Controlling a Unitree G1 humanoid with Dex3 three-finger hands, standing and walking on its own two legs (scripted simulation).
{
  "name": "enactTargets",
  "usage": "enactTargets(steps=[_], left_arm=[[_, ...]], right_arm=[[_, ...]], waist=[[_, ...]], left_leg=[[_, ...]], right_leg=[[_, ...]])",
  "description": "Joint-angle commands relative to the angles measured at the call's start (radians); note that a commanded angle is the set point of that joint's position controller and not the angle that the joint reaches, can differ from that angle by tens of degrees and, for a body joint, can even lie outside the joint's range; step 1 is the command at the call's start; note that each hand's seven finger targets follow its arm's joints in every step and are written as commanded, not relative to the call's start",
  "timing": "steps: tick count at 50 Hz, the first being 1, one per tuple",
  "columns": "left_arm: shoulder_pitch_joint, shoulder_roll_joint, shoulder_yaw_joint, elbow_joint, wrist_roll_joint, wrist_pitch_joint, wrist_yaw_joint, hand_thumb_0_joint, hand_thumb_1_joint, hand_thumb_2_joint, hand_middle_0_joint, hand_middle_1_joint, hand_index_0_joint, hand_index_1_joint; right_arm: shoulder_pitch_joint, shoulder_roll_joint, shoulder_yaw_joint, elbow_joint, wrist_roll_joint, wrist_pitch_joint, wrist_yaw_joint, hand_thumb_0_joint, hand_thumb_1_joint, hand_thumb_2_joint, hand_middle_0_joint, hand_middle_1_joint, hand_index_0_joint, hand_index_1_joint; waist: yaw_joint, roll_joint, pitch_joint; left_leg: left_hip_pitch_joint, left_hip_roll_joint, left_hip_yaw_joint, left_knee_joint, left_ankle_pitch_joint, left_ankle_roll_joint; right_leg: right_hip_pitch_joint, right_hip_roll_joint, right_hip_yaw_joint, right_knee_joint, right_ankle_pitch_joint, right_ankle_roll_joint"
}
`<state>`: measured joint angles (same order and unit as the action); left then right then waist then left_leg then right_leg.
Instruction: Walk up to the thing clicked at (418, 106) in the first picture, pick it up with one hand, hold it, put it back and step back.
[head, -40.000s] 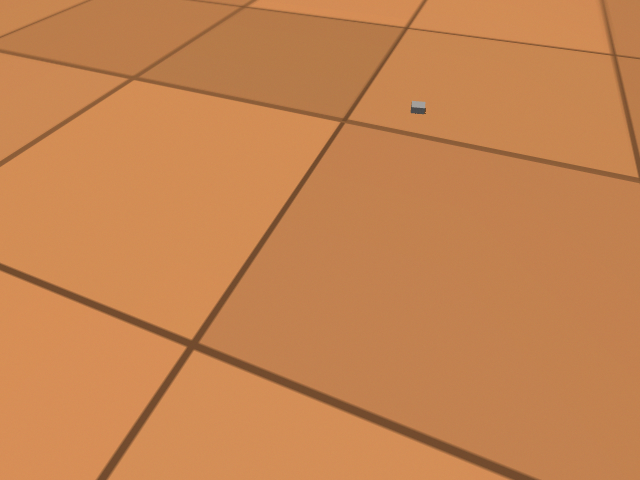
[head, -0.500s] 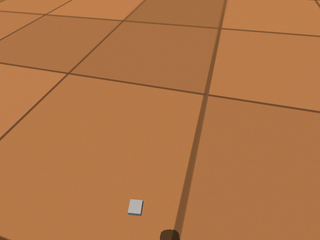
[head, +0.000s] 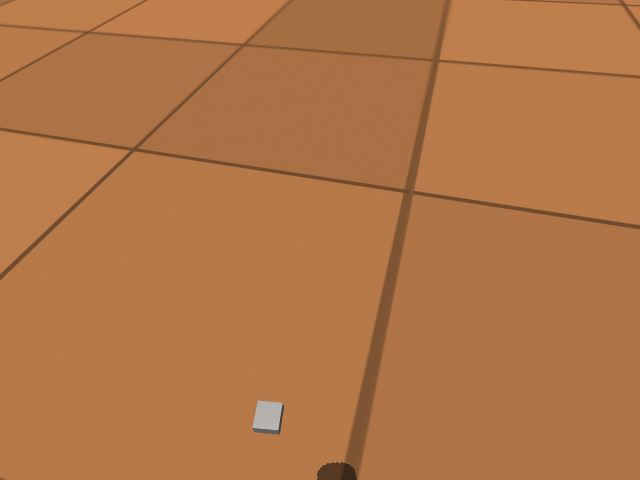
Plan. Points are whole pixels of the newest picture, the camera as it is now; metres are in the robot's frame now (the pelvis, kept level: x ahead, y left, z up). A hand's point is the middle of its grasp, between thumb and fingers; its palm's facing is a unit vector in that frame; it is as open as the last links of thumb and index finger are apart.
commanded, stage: stand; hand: left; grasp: from above
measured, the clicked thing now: (268, 417) +0.47 +0.21 -0.76
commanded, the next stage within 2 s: step back in 0.26 s
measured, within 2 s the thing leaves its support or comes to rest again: neither
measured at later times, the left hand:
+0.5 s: hand out of the picture +0.08 +0.30 -0.17, palm faces -0.01 -0.92 -0.38, open 7.4 cm
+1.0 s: hand out of the picture +0.00 +0.34 -0.18, palm faces -0.10 -0.91 -0.40, open 7.4 cm
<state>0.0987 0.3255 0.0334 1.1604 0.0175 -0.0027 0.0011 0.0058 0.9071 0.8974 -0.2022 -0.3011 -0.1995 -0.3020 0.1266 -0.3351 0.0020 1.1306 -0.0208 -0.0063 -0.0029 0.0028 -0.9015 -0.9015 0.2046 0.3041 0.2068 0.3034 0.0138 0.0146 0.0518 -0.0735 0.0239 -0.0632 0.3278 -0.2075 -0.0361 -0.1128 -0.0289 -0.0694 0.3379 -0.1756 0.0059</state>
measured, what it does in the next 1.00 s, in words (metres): walks backwards: right foot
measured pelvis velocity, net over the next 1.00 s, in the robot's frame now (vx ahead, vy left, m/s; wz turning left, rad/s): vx -0.12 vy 0.08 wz -0.09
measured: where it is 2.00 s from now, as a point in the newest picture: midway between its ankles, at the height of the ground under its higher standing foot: outside the picture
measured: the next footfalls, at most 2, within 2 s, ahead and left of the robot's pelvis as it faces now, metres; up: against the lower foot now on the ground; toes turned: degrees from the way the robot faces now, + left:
right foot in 0.98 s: -0.08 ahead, -0.03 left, +0.00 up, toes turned -1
left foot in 1.34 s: -0.18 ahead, +0.22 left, +0.00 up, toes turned -5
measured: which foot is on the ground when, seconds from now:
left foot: down 0.00-1.00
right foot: down 0.00-0.56, up 0.58-0.96, down 0.98-1.00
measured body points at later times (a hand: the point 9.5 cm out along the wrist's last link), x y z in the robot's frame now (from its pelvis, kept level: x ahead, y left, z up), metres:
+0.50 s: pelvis -0.04 +0.03 -0.02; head +0.03 +0.04 +0.43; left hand +0.08 +0.34 -0.15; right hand +0.05 -0.30 -0.14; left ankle -0.07 +0.14 -0.72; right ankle +0.01 -0.12 -0.75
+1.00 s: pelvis -0.12 +0.08 -0.03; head -0.05 +0.07 +0.41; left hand +0.01 +0.39 -0.15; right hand -0.03 -0.23 -0.15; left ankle -0.07 +0.15 -0.75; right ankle -0.12 -0.03 -0.75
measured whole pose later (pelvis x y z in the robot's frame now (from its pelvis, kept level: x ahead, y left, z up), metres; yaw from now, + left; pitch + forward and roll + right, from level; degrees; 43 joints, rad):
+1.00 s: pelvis -0.12 +0.08 -0.03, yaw -5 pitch -3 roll +0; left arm 0.13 0.37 0.08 0.91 0.03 0.05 0.02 0.01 0.91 0.90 -0.20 -0.30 -0.20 -0.30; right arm 0.10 -0.35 -0.04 0.87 -0.01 0.04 -0.01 0.00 -0.90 -0.90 0.21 0.30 0.21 0.30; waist 0.00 0.01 0.21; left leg -0.31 -0.03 0.09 0.68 -0.31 0.08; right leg -0.25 0.05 0.06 0.67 -0.36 -0.02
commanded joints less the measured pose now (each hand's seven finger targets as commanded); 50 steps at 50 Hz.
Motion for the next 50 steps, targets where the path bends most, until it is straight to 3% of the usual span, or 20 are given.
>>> enactTargets(steps=[1,12,13,16,18,19,21,24,26,27,28,29,30,31,34,41,44,47,49,50], left_arm=[[-0.046,0.211,0.034,-0.061,-0.008,-0.024,0.011,0.0,0.9,0.9,-0.2,-0.3,-0.2,-0.3],[-0.038,0.216,0.029,-0.061,-0.008,-0.026,0.01,0.0,0.9,0.9,-0.2,-0.3,-0.2,-0.3],[-0.035,0.29,0.076,-0.087,-0.026,-0.019,0.015,0.0,0.9,0.9,-0.2,-0.3,-0.2,-0.3],[-0.02,0.313,0.091,-0.135,-0.026,-0.012,0.024,0.0,0.9,0.9,-0.2,-0.3,-0.2,-0.3],[-0.069,0.317,0.099,-0.19,-0.008,-0.01,0.027,0.0,0.9,0.9,-0.2,-0.3,-0.2,-0.3],[-0.089,0.325,0.102,-0.217,0.004,-0.009,0.028,0.0,0.9,0.9,-0.2,-0.3,-0.2,-0.3],[-0.146,0.309,0.099,-0.256,0.009,-0.002,0.03,0.0,0.9,0.9,-0.2,-0.3,-0.2,-0.3],[-0.14,0.293,0.09,-0.29,0.015,0.011,0.032,0.0,0.9,0.9,-0.2,-0.3,-0.2,-0.3],[-0.131,0.283,0.081,-0.306,-0.001,0.029,0.029,0.0,0.9,0.9,-0.2,-0.3,-0.2,-0.3],[-0.105,0.24,0.073,-0.311,-0.015,0.041,0.027,0.0,0.9,0.9,-0.2,-0.3,-0.2,-0.3],[-0.104,0.188,0.064,-0.33,-0.025,0.049,0.034,0.0,0.9,0.9,-0.2,-0.3,-0.2,-0.3],[-0.068,0.201,0.066,-0.314,-0.018,0.062,0.045,0.0,0.9,0.9,-0.2,-0.3,-0.2,-0.3],[-0.06,0.203,0.066,-0.314,-0.018,0.062,0.054,0.0,0.9,0.9,-0.2,-0.3,-0.2,-0.3],[-0.094,0.222,0.069,-0.308,-0.014,0.062,0.059,0.0,0.9,0.9,-0.2,-0.3,-0.2,-0.3],[-0.003,0.235,0.069,-0.298,-0.026,0.059,0.052,0.0,0.9,0.9,-0.2,-0.3,-0.2,-0.3],[-0.026,0.227,0.077,-0.344,-0.005,0.038,0.038,0.0,0.9,0.9,-0.2,-0.3,-0.2,-0.3],[0.011,0.224,0.082,-0.345,0.001,0.03,0.032,0.0,0.9,0.9,-0.2,-0.3,-0.2,-0.3],[0.068,0.218,0.089,-0.325,0.01,0.028,0.025,0.0,0.9,0.9,-0.2,-0.3,-0.2,-0.3],[0.118,0.22,0.093,-0.31,0.013,0.023,0.022,0.0,0.9,0.9,-0.2,-0.3,-0.2,-0.3],[0.13,0.246,0.099,-0.318,0.017,0.019,0.021,0.0,0.9,0.9,-0.2,-0.3,-0.2,-0.3]], right_arm=[[-0.026,-0.194,-0.037,-0.051,0.003,-0.022,-0.016,0.0,-0.9,-0.9,0.2,0.3,0.2,0.3],[-0.023,-0.198,-0.036,-0.053,0.005,-0.019,-0.014,0.0,-0.9,-0.9,0.2,0.3,0.2,0.3],[-0.074,-0.258,-0.061,-0.082,0.015,0.001,-0.006,0.0,-0.9,-0.9,0.2,0.3,0.2,0.3],[-0.02,-0.221,-0.062,-0.115,0.031,0.018,-0.004,0.0,-0.9,-0.9,0.2,0.3,0.2,0.3],[0.007,-0.22,-0.079,-0.137,0.025,0.037,0.002,0.0,-0.9,-0.9,0.2,0.3,0.2,0.3],[0.036,-0.225,-0.085,-0.151,0.021,0.047,0.006,0.0,-0.9,-0.9,0.2,0.3,0.2,0.3],[0.082,-0.226,-0.094,-0.166,0.027,0.052,0.013,0.0,-0.9,-0.9,0.2,0.3,0.2,0.3],[0.091,-0.221,-0.099,-0.187,0.022,0.051,0.012,0.0,-0.9,-0.9,0.2,0.3,0.2,0.3],[0.105,-0.22,-0.106,-0.189,0.005,0.037,0.006,0.0,-0.9,-0.9,0.2,0.3,0.2,0.3],[0.079,-0.257,-0.118,-0.196,-0.011,0.03,0.001,0.0,-0.9,-0.9,0.2,0.3,0.2,0.3],[0.087,-0.333,-0.136,-0.211,-0.029,0.023,-0.003,0.0,-0.9,-0.9,0.2,0.3,0.2,0.3],[0.068,-0.358,-0.138,-0.221,-0.028,0.02,-0.007,0.0,-0.9,-0.9,0.2,0.3,0.2,0.3],[0.062,-0.385,-0.14,-0.242,-0.019,0.02,-0.008,0.0,-0.9,-0.9,0.2,0.3,0.2,0.3],[0.033,-0.361,-0.138,-0.247,-0.016,0.021,-0.014,0.0,-0.9,-0.9,0.2,0.3,0.2,0.3],[-0.051,-0.276,-0.118,-0.285,-0.018,0.017,-0.035,0.0,-0.9,-0.9,0.2,0.3,0.2,0.3],[0.066,-0.26,-0.127,-0.292,0.0,0.018,-0.049,0.0,-0.9,-0.9,0.2,0.3,0.2,0.3],[0.047,-0.263,-0.126,-0.314,0.003,0.02,-0.042,0.0,-0.9,-0.9,0.2,0.3,0.2,0.3],[-0.006,-0.282,-0.128,-0.328,0.009,0.022,-0.035,0.0,-0.9,-0.9,0.2,0.3,0.2,0.3],[-0.05,-0.279,-0.124,-0.339,0.015,0.026,-0.03,0.0,-0.9,-0.9,0.2,0.3,0.2,0.3],[-0.05,-0.268,-0.121,-0.344,0.018,0.025,-0.028,0.0,-0.9,-0.9,0.2,0.3,0.2,0.3]], waist=[[-0.004,-0.001,-0.056],[-0.004,-0.015,-0.052],[-0.005,-0.028,0.067],[-0.015,-0.103,-0.034],[-0.024,-0.186,-0.09],[-0.032,-0.186,-0.105],[-0.065,-0.203,-0.111],[-0.045,-0.201,-0.118],[-0.06,-0.132,-0.103],[-0.039,0.028,-0.098],[-0.047,0.221,-0.086],[-0.032,0.145,-0.097],[-0.06,0.215,-0.105],[-0.063,0.189,-0.089],[0.013,0.159,-0.121],[-0.059,0.091,-0.081],[-0.052,0.089,-0.115],[-0.022,0.09,-0.117],[0.002,0.037,-0.107],[0.005,-0.037,-0.114]], left_leg=[[-0.08,0.09,-0.047,-0.062,0.146,0.047],[-0.071,0.09,-0.05,-0.062,0.137,0.046],[-0.159,0.061,-0.053,0.07,0.279,0.072],[-0.163,-0.031,0.036,0.298,0.167,0.058],[-0.198,-0.078,0.027,0.532,-0.256,0.066],[-0.199,-0.059,-0.01,0.615,-0.318,0.073],[-0.183,-0.025,-0.037,0.583,-0.321,0.092],[-0.213,-0.029,0.011,0.427,-0.206,0.078],[-0.168,-0.017,0.033,0.139,0.086,0.07],[-0.128,0.07,-0.101,0.068,0.337,0.082],[-0.028,0.208,-0.308,0.045,0.623,0.112],[-0.019,0.24,-0.297,0.095,0.723,0.146],[-0.063,0.287,-0.35,0.08,0.749,0.171],[-0.088,0.262,-0.327,0.069,0.68,0.155],[0.072,0.166,-0.148,0.149,0.671,0.129],[0.144,0.21,-0.165,0.159,0.62,0.191],[0.116,0.212,-0.153,0.185,0.567,0.206],[-0.024,0.237,-0.184,0.173,0.381,0.217],[-0.156,0.211,-0.161,0.192,0.242,0.193],[-0.202,0.163,-0.125,0.24,0.152,0.161]], right_leg=[[0.072,-0.109,0.092,-0.048,0.108,-0.022],[0.049,-0.106,0.092,-0.053,0.085,-0.021],[-0.024,-0.112,0.121,0.007,0.282,-0.032],[-0.004,-0.226,0.206,-0.006,0.408,-0.143],[-0.038,-0.342,0.288,-0.017,0.426,-0.246],[-0.077,-0.372,0.299,0.006,0.411,-0.273],[-0.121,-0.332,0.227,0.06,0.386,-0.24],[-0.073,-0.272,0.182,0.156,0.389,-0.189],[-0.078,-0.2,0.136,0.277,0.312,-0.122],[-0.143,-0.083,0.084,0.4,0.162,-0.075],[-0.345,0.087,0.104,0.55,-0.318,-0.042],[-0.374,0.121,0.202,0.663,-0.473,-0.04],[-0.372,0.135,0.245,0.726,-0.507,-0.033],[-0.366,0.136,0.29,0.772,-0.468,-0.04],[-0.451,0.13,0.274,0.827,-0.302,-0.039],[-0.386,0.089,0.195,0.564,-0.31,0.01],[-0.295,0.062,0.141,0.416,-0.276,-0.008],[-0.167,0.053,0.12,0.303,-0.198,-0.037],[-0.056,0.052,0.145,0.22,-0.046,-0.067],[-0.031,-0.001,0.216,0.192,0.069,-0.101]])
